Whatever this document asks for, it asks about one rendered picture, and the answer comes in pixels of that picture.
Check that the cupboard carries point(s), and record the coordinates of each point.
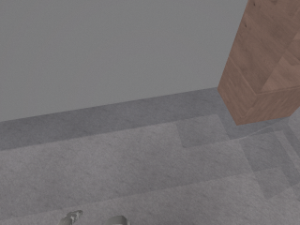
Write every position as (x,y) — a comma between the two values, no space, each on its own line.
(261,78)

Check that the robot left hand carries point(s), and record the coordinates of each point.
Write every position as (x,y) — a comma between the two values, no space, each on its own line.
(70,218)

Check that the robot left thigh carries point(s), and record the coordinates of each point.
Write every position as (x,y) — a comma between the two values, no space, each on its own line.
(117,220)

